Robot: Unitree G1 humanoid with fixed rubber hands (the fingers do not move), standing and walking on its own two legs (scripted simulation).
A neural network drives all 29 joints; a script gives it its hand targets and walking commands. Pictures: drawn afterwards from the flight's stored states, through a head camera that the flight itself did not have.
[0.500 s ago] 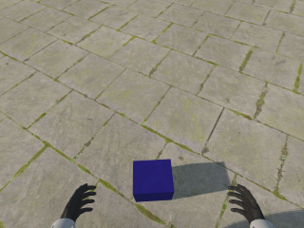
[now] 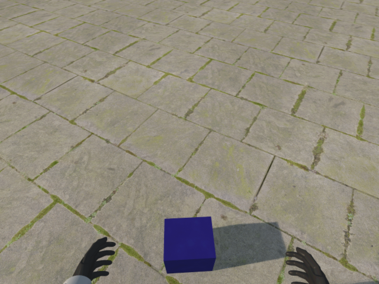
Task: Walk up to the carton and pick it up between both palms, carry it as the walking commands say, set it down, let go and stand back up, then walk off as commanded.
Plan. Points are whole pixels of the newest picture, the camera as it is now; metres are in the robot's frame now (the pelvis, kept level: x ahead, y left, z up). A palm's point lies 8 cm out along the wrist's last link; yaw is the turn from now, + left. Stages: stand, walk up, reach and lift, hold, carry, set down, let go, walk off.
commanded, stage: stand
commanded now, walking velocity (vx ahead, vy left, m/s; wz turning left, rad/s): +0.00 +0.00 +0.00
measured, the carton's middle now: (188, 245) +0.43 +0.03 -0.67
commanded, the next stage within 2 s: walk off in 1.80 s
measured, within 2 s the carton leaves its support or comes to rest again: neither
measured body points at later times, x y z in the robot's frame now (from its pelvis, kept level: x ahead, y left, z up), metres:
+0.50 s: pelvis +0.01 +0.01 +0.00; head +0.02 +0.02 +0.45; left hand +0.15 +0.30 -0.11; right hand +0.14 -0.29 -0.09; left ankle -0.01 +0.12 -0.74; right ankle -0.03 -0.12 -0.74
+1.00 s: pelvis +0.00 +0.01 +0.01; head +0.00 +0.02 +0.46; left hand +0.11 +0.31 -0.11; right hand +0.11 -0.30 -0.10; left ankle -0.01 +0.12 -0.74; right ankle -0.03 -0.12 -0.74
